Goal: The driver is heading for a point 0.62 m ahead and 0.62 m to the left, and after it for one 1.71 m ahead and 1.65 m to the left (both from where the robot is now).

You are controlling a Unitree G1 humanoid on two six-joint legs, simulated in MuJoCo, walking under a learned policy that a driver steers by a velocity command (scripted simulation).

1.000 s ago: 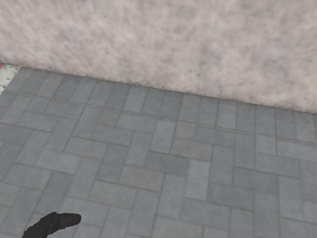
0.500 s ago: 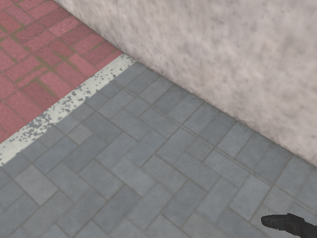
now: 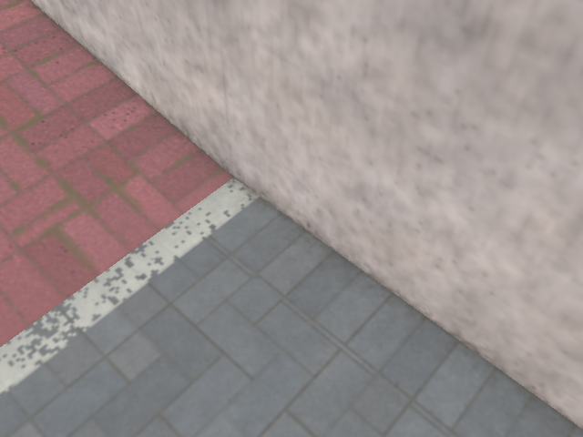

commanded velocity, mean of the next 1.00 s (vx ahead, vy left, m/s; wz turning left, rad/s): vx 0.24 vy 0.00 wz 0.40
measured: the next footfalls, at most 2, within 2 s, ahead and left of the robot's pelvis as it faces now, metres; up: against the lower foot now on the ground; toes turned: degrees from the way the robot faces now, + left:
right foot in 0.08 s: +0.22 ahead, -0.12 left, +0.00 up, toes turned -2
left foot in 0.54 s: +0.38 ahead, +0.09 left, +0.00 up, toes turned +9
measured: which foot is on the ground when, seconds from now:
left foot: down 0.00-0.10, up 0.12-0.52, down 0.54-1.00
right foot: up 0.00-0.06, down 0.08-0.54, up 0.56-1.00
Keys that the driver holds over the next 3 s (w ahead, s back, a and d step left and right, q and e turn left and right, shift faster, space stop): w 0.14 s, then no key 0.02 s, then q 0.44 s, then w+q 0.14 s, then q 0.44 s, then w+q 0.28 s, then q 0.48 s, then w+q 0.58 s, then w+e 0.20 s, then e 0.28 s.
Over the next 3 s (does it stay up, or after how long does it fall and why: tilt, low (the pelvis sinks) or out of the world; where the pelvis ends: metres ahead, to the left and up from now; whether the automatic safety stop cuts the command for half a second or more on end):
stays up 0.52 0.56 -0.01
